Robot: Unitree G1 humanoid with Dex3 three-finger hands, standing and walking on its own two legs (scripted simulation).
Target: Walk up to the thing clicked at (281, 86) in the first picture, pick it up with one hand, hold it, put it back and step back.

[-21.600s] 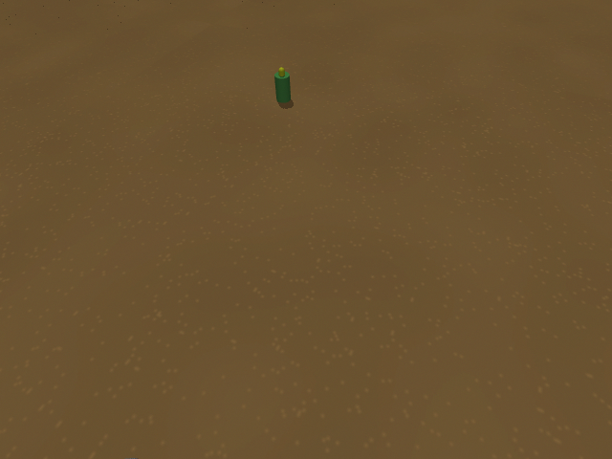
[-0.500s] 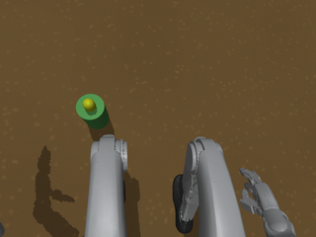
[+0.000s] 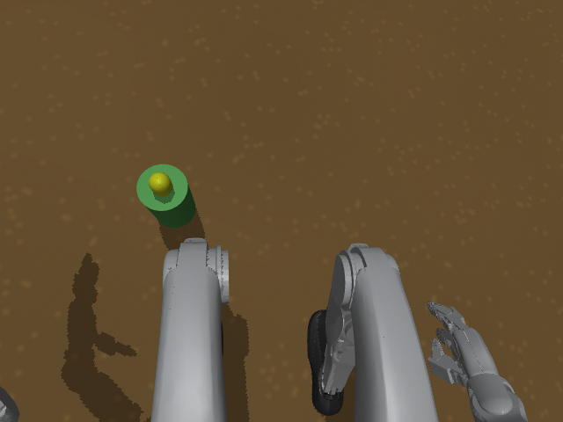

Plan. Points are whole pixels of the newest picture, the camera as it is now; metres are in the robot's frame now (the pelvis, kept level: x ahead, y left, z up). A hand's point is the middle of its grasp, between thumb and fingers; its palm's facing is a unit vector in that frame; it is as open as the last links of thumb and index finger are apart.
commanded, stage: go down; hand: left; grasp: from the side
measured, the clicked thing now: (167, 195) +0.44 +0.23 -0.28
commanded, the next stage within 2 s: approach in 0.08 s
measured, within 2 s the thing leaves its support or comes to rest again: neither
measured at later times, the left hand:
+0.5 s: hand out of the picture +0.35 +0.40 -0.04, palm faces +0.17 -0.98 +0.00, open 17.6 cm
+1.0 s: hand (123, 205) +0.40 +0.30 -0.23, palm faces +0.08 -0.99 +0.07, open 17.6 cm
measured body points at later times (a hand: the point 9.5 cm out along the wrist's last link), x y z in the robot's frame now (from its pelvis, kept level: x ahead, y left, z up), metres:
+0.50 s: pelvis +0.00 +0.00 -0.02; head +0.21 +0.08 +0.36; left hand +0.34 +0.45 -0.04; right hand +0.17 -0.28 -0.11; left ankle +0.09 +0.13 -0.34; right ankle +0.09 -0.13 -0.34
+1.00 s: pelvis -0.01 +0.01 -0.09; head +0.22 +0.15 +0.27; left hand +0.39 +0.35 -0.23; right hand +0.16 -0.26 -0.14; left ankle +0.08 +0.13 -0.34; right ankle +0.09 -0.13 -0.34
